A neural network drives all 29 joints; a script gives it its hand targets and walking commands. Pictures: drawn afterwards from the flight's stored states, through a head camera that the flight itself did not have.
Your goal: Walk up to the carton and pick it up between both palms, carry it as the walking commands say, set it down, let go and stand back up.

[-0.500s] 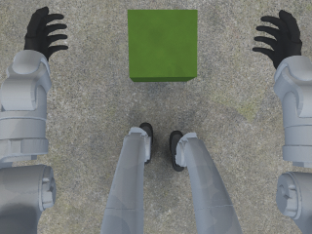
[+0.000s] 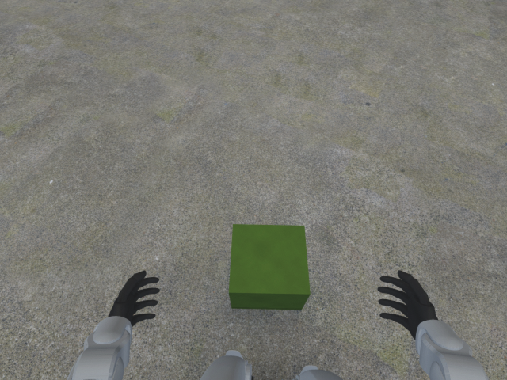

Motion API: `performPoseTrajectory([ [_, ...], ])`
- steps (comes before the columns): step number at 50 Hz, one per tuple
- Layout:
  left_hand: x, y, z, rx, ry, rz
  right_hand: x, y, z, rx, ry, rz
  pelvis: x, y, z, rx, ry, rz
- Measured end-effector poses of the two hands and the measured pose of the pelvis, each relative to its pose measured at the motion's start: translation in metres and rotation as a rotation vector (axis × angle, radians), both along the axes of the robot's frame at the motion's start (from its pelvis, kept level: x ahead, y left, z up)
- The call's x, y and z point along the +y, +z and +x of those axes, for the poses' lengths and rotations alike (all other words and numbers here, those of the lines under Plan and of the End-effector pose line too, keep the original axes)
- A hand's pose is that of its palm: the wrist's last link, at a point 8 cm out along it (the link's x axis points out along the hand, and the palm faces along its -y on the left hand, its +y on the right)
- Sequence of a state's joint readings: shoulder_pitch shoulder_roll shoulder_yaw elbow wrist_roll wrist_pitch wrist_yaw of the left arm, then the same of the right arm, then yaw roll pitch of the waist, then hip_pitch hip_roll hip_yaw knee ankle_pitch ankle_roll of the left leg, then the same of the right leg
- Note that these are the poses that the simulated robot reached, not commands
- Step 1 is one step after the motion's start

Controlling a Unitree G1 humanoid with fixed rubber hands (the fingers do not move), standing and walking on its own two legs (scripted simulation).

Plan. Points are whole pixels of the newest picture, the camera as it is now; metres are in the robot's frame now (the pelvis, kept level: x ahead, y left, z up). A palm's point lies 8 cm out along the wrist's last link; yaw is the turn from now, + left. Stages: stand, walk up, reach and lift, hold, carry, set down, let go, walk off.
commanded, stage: let go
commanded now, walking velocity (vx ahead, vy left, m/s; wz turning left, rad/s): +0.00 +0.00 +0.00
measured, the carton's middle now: (267, 267) +0.53 -0.02 -0.63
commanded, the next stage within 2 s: stand in 0.64 s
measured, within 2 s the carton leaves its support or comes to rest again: neither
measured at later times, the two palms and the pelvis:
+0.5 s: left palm (125, 334) +0.20 +0.22 -0.04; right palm (454, 347) +0.20 -0.26 -0.04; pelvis +0.04 -0.03 +0.02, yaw +0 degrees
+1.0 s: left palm (129, 293) +0.26 +0.22 -0.01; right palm (479, 318) +0.23 -0.31 -0.03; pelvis +0.08 -0.04 +0.02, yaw +0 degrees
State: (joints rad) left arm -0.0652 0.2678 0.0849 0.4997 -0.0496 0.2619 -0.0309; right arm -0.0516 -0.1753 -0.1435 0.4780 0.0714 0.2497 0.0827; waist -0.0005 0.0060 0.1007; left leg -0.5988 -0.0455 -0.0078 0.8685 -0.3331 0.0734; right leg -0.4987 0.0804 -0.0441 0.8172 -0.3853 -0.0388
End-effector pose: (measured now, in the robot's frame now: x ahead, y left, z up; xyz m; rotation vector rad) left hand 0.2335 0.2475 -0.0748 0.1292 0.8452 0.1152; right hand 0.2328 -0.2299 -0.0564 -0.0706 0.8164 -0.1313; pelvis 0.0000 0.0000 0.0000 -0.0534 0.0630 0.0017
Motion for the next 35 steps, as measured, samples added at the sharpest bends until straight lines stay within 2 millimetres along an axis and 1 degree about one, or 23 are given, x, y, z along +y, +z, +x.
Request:
performPoseTrajectory([
  [4, 0.003, 0.002, -0.024, 0.041, 0.014, 0.021, -0.01, -0.002, -0.024, 0.046, -0.022, -0.005, -0.003, 0.009, 0.013, -0.051, 0.002, 0.008],
  [7, 0.002, 0.008, -0.032, 0.044, 0.015, 0.03, -0.015, 0.0, -0.036, 0.054, -0.029, -0.005, -0.007, 0.014, 0.022, -0.079, 0.003, 0.014],
  [9, -0.001, 0.014, -0.034, 0.029, 0.012, 0.034, -0.017, 0.004, -0.04, 0.043, -0.025, -0.004, -0.009, 0.016, 0.027, -0.093, 0.003, 0.019],
  [14, -0.008, 0.028, -0.03, -0.016, 0.008, 0.037, -0.02, 0.011, -0.039, 0.008, -0.013, 0.005, -0.016, 0.021, 0.036, -0.126, 0.003, 0.029],
  [19, -0.015, 0.035, -0.026, -0.038, -0.002, 0.032, -0.026, 0.015, -0.035, -0.016, -0.011, 0.014, -0.022, 0.023, 0.039, -0.156, 0.003, 0.039],
  [28, -0.025, 0.033, -0.031, -0.01, -0.017, 0.033, -0.034, 0.01, -0.04, 0.007, -0.013, 0.02, -0.031, 0.024, 0.038, -0.183, 0.002, 0.05],
  [35, -0.025, 0.033, -0.028, -0.02, -0.021, 0.045, -0.038, 0.007, -0.041, 0.034, -0.036, -0.001, -0.031, 0.024, 0.041, -0.173, 0.002, 0.052],
])
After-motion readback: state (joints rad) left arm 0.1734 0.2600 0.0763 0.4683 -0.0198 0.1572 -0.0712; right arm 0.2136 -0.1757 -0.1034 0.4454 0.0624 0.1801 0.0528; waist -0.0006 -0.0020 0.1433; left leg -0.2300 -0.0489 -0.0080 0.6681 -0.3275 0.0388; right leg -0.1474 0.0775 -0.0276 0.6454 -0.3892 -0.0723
